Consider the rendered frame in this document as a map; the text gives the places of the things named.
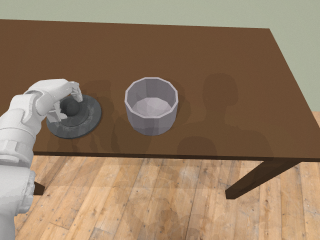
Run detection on table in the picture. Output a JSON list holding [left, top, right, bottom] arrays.
[[0, 19, 320, 200]]

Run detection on lid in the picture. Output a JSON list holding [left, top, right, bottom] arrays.
[[46, 94, 102, 139]]

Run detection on robot left hand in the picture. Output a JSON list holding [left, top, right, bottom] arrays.
[[28, 79, 83, 123]]

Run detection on pot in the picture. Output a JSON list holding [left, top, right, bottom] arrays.
[[124, 77, 179, 136]]

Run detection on left robot upper arm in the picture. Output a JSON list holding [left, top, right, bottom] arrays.
[[0, 165, 36, 240]]

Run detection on robot left forearm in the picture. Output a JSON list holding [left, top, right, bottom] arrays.
[[0, 88, 54, 169]]

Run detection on knob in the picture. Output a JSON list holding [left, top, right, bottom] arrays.
[[59, 98, 80, 117]]

